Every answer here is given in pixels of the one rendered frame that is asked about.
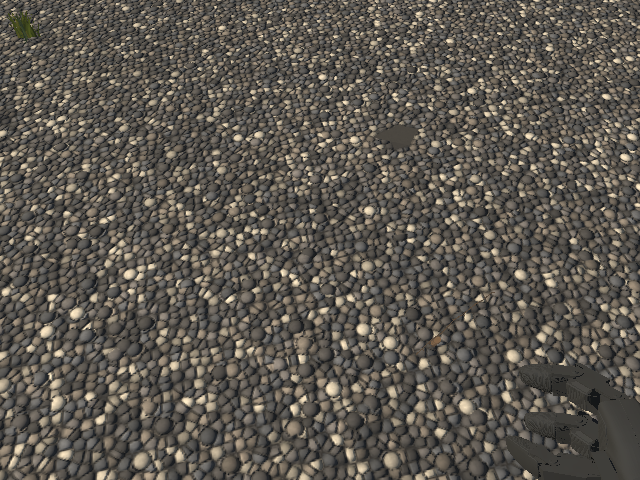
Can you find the right robot hand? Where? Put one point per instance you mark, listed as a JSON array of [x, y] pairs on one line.
[[612, 443]]

